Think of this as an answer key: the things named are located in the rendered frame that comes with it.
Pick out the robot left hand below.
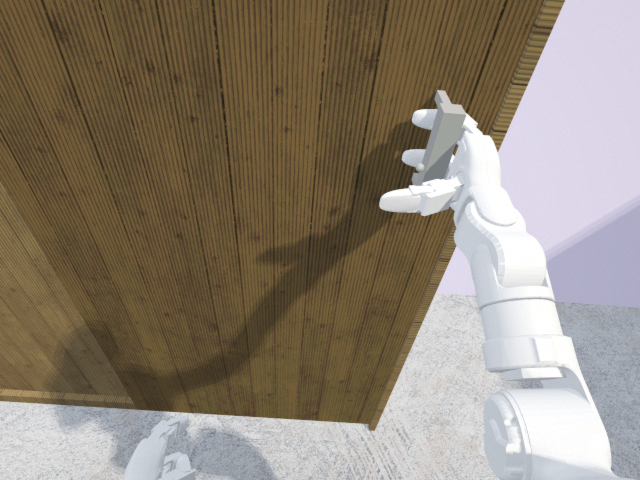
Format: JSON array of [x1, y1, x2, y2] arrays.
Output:
[[122, 415, 196, 480]]

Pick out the robot right upper arm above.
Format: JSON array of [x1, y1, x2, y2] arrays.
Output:
[[483, 388, 636, 480]]

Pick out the robot right hand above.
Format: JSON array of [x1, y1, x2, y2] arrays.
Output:
[[379, 109, 501, 216]]

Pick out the wardrobe door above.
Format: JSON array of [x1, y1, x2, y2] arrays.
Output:
[[0, 0, 544, 424], [0, 178, 130, 397]]

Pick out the right robot forearm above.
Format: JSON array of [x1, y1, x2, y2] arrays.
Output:
[[454, 184, 611, 468]]

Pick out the handle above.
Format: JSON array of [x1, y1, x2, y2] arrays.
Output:
[[412, 90, 467, 213]]

